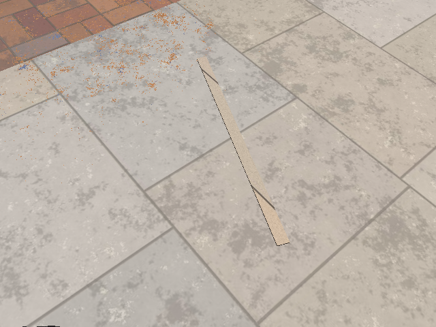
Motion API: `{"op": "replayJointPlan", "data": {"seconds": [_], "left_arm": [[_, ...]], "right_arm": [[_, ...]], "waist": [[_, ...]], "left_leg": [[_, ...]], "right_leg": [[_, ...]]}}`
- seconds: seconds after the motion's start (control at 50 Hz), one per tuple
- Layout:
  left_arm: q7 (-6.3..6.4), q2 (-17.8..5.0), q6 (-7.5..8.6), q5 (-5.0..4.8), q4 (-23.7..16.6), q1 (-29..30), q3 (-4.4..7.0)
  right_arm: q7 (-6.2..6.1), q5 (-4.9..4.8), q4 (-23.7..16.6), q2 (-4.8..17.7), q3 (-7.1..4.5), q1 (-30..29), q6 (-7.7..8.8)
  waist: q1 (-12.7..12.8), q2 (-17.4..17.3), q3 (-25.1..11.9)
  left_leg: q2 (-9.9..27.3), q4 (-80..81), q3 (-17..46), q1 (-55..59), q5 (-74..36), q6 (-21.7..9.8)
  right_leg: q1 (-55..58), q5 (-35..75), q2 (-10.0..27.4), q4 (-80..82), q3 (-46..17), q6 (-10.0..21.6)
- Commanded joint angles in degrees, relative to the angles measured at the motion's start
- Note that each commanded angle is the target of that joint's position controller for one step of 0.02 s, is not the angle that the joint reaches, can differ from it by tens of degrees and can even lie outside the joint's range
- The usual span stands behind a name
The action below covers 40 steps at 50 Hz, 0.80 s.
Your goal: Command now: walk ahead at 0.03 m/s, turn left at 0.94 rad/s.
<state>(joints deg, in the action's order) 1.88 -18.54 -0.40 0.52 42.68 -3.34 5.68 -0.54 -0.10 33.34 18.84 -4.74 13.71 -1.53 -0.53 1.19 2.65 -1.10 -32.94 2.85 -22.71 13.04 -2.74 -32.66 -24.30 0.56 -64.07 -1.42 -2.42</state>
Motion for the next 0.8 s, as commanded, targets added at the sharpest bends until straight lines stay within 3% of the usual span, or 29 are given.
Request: {"op": "replayJointPlan", "data": {"seconds": [0.02, 0.08, 0.12, 0.22, 0.26, 0.28, 0.3, 0.32, 0.34, 0.36, 0.38, 0.4, 0.44, 0.48, 0.52, 0.54, 0.58, 0.64, 0.66, 0.68, 0.7, 0.72, 0.74, 0.76, 0.78, 0.8], "left_arm": [[0.05, -4.5, 1.33, 0.1, -3.7, 0.9, 1.08], [-0.45, -2.4, 1.65, -0.52, -3.5, 2.3, 0.07], [-0.9, -2.5, 1.71, -0.75, -3.3, 2.3, -0.09], [-1.8, -4.3, 2.39, -1.16, -3.1, 1.2, 0.54], [-2.09, -5.2, 2.8, -1.28, -2.4, -1.5, 1.14], [-2.03, -6.0, 2.85, -1.16, -1.7, -3.6, 1.66], [-1.68, -9.0, 2.42, -0.5, -1.9, -4.6, 2.44], [-1.34, -11.9, 1.64, 1.18, -1.9, -3.3, 2.76], [-1.11, -8.9, 1.97, 1.99, -3.8, -0.9, 2.19], [-0.53, -5.8, 1.88, 1.4, -5.1, 1.5, 1.31], [-0.05, -4.3, 1.46, 0.64, -5.5, 2.9, 0.79], [0.38, -4.1, 1.14, -0.09, -5.5, 2.6, 0.48], [0.73, -4.9, 0.53, -0.1, -4.8, 0.1, 0.22], [0.5, -6.1, 0.1, 0.17, -4.0, -3.1, 0.5], [-0.05, -8.0, 0.15, -0.89, -3.2, -7.1, 1.16], [-0.39, -8.9, 0.38, -1.41, -3.2, -7.3, 1.31], [-1.09, -9.4, 1.08, -1.85, -3.5, -6.0, 1.23], [-1.99, -9.1, 1.9, -2.77, -2.7, -6.2, 0.81], [-2.2, -7.3, 2.16, -2.57, -2.7, -6.3, 0.2], [-2.57, -3.2, 2.9, -1.83, -3.6, -4.4, -1.12], [-3.53, 2.6, 4.27, -0.32, -6.0, -1.9, -3.03], [-3.79, 0.0, 3.07, 3.9, -9.0, 0.2, -2.15], [-3.98, -2.9, 2.56, 3.89, -10.1, 6.7, -1.43], [-4.66, -3.1, 2.58, 2.48, -9.0, 5.1, -1.26], [-5.41, -3.7, 2.41, 1.51, -6.6, 0.4, -1.07], [-6.11, -4.5, 1.99, 1.27, -5.4, -2.1, -0.61]], "right_arm": [[-1.69, -0.17, -6.1, 9.3, -2.64, -3.9, 0.31], [-2.4, -0.74, -6.4, 10.1, -3.2, -2.7, -0.14], [-2.49, -0.79, -7.0, 10.5, -3.47, -3.4, -0.57], [-1.78, -0.96, -7.8, 10.6, -3.74, -4.4, -1.23], [-1.59, -1.4, -8.2, 10.2, -3.68, -6.2, -1.45], [-1.49, -1.7, -8.5, 9.4, -3.37, -6.9, -1.57], [-1.25, -1.44, -8.2, 6.0, -2.42, -3.7, -1.72], [-0.99, -1.84, -9.5, 5.1, -2.14, -2.1, -1.41], [-0.55, -0.79, -8.6, 10.8, -3.73, -1.1, -0.64], [-0.31, -0.88, -6.9, 12.7, -4.38, -1.1, -0.63], [-0.42, -0.73, -5.5, 11.5, -4.21, -0.7, -1.02], [-0.45, -0.35, -5.3, 9.7, -3.57, -0.6, -1.25], [-0.19, -0.84, -5.8, 6.3, -2.1, -1.9, -1.13], [-0.39, -0.88, -6.7, 4.7, -1.12, -4.6, -0.72], [0.03, -0.84, -6.6, 3.6, -0.2, -4.5, -0.33], [0.47, -1.0, -6.5, 3.3, 0.18, -4.2, 0.0], [1.0, -1.08, -5.0, 3.8, 0.31, -2.4, 0.87], [1.12, -1.09, -1.2, 3.0, 0.37, 2.9, 2.5], [1.0, -1.35, 1.3, 2.5, 0.34, 7.3, 2.87], [0.82, -1.52, 3.2, 3.2, 0.04, 12.9, 3.34], [0.39, -0.48, 3.3, 7.4, -0.55, 19.1, 3.87], [0.69, 4.23, 1.8, 13.8, -1.64, 18.2, 3.36], [0.71, 3.94, 2.4, 10.9, -1.42, 16.7, 3.49], [0.91, 3.16, 2.3, 8.2, -0.32, 13.4, 4.01], [1.08, 2.73, 2.3, 6.8, 0.26, 10.8, 4.46], [0.81, 2.27, 2.6, 6.1, 0.64, 9.7, 5.05]], "waist": [[1.8, -8.4, -10.8], [0.7, -7.8, -11.3], [0.5, -9.1, -11.0], [0.0, -12.0, -9.7], [1.4, -12.1, -9.5], [2.4, -10.8, -9.7], [0.7, -2.5, -12.0], [-2.2, 15.1, -9.5], [-2.0, 12.7, -7.7], [-2.0, 8.6, -6.7], [-2.1, 5.5, -5.5], [-1.4, 4.5, -4.9], [0.1, 4.0, -4.0], [2.1, 6.0, -5.4], [3.9, 8.8, -8.7], [4.0, 11.0, -8.5], [2.9, 11.8, -6.5], [-0.6, 7.9, -2.7], [-2.6, 4.9, -1.9], [-5.3, -0.2, -2.9], [-7.0, -14.4, -5.4], [-7.6, -16.7, -4.1], [-8.3, -8.6, 2.8], [-6.1, -7.9, 5.3], [-3.7, -8.3, 4.6], [-2.6, -9.1, 4.1]], "left_leg": [[11.5, 11.2, 17.7, 12.4, -19.5, -8.8], [10.2, 10.2, 20.3, 14.0, -17.0, -8.6], [9.5, 10.2, 22.7, 12.7, -13.4, -8.6], [7.7, 9.5, 29.5, 10.9, -10.8, -7.8], [5.7, 7.8, 30.8, 9.0, -9.4, -6.4], [3.4, 5.6, 29.5, 5.9, -5.4, -4.6], [-1.1, -3.2, 24.1, -0.3, 11.7, -2.0], [-9.4, -16.4, 10.2, -11.2, 23.3, 1.5], [-4.0, -28.7, 9.1, -14.6, 20.9, 4.0], [-2.1, -33.1, 7.6, -13.4, 16.9, 4.9], [-1.4, -35.8, 6.6, -12.7, 13.7, 5.7], [-1.3, -39.3, 5.5, -13.9, 11.4, 6.4], [-0.8, -37.9, 2.5, -14.1, 10.3, 7.1], [-0.1, -31.5, 1.3, -14.2, 11.2, 7.7], [1.2, -23.7, -1.1, -11.3, 11.8, 7.0], [1.5, -19.7, -2.3, -8.4, 13.0, 6.2], [1.0, -10.7, -4.8, 1.0, 14.4, 4.2], [-0.1, 6.0, -8.1, 13.2, 5.3, 0.4], [-1.2, 10.1, -9.1, 20.0, 3.9, -0.6], [2.9, 11.3, -2.2, 30.1, 6.1, -1.8], [16.4, 14.5, 18.0, 37.9, 11.8, -4.9], [24.6, 22.7, 35.5, 35.6, 26.0, -9.7], [23.8, 24.7, 33.8, 31.8, 33.3, -10.8], [20.2, 24.7, 27.1, 28.4, 28.4, -8.7], [16.8, 25.4, 19.9, 25.9, 22.6, -6.5], [15.3, 26.8, 14.5, 23.5, 18.2, -5.2]], "right_leg": [[-4.7, 5.4, -1.3, 2.0, -4.1, -0.2], [-2.8, 7.0, -3.5, 13.1, -5.3, -1.4], [-0.1, 7.3, -4.6, 18.1, -6.0, -1.6], [6.8, 6.3, -5.5, 28.0, -7.2, -0.6], [13.4, 9.8, -4.8, 36.7, -6.7, 0.5], [19.5, 15.4, -2.6, 42.9, -6.4, 1.4], [27.8, 16.7, 7.9, 45.1, -14.2, 5.2], [28.5, 23.6, 18.4, 48.5, -28.1, 14.1], [25.4, 23.4, 22.6, 49.0, -30.4, 17.8], [23.1, 21.5, 19.4, 47.8, -24.1, 16.6], [21.8, 19.1, 15.2, 46.9, -18.5, 14.4], [22.1, 19.6, 13.7, 46.7, -16.1, 14.0], [22.8, 25.2, 12.1, 46.8, -11.5, 14.7], [27.2, 29.4, 12.2, 45.9, -9.8, 15.6], [28.9, 6.8, 12.6, 49.1, -10.5, 15.2], [26.8, -1.6, 13.2, 51.1, -11.3, 14.8], [19.5, -7.6, 13.2, 53.3, -10.2, 13.7], [12.3, -8.9, 13.0, 50.1, -7.7, 12.6], [7.5, -9.3, 11.5, 45.7, -5.8, 11.4], [-1.3, -6.2, 8.8, 34.6, -2.2, 8.6], [-14.1, -7.6, 3.5, 9.8, 3.8, 4.5], [-25.8, -6.8, -0.7, 4.3, 4.6, 4.9], [-30.8, 0.3, 4.0, -0.1, -0.1, 4.9], [-29.2, 6.3, 4.0, 0.3, -1.9, 4.8], [-24.4, 9.7, 3.5, 0.9, -3.4, 4.2], [-20.6, 11.9, 2.3, 0.6, -4.4, 3.5]]}}
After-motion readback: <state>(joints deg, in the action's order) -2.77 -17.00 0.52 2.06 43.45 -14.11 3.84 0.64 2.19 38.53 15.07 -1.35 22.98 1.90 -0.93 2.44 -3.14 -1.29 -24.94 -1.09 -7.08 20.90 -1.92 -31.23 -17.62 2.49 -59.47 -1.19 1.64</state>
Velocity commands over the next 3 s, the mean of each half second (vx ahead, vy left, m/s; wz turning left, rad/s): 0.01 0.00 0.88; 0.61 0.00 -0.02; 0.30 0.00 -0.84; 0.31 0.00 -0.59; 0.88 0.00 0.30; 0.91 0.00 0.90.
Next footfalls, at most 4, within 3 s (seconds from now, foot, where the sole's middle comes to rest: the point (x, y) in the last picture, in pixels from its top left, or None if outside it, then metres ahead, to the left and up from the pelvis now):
0.30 right None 0.14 -0.12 -0.77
0.70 left None -0.02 0.11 -0.77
1.10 right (166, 324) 0.44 0.12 -0.77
1.56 left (129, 249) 0.67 0.26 -0.77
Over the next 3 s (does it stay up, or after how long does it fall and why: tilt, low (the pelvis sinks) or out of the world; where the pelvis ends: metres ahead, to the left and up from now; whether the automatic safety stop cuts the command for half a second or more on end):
stays up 1.33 0.02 0.00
